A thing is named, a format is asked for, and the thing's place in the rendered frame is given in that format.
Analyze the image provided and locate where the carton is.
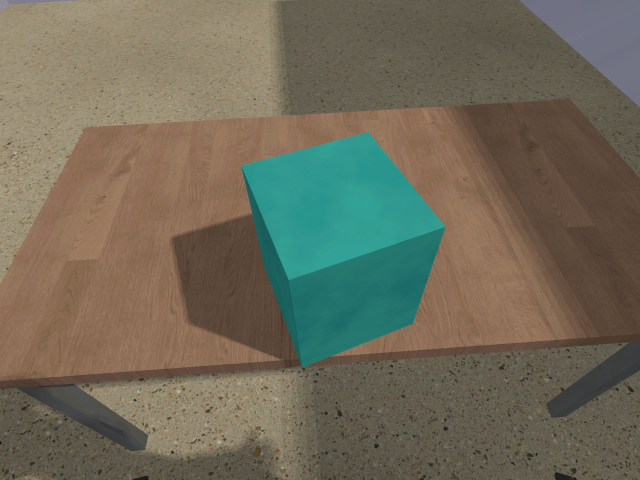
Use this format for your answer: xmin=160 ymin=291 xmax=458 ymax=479
xmin=241 ymin=132 xmax=445 ymax=368

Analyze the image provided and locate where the table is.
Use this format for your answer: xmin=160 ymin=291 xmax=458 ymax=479
xmin=0 ymin=99 xmax=640 ymax=451

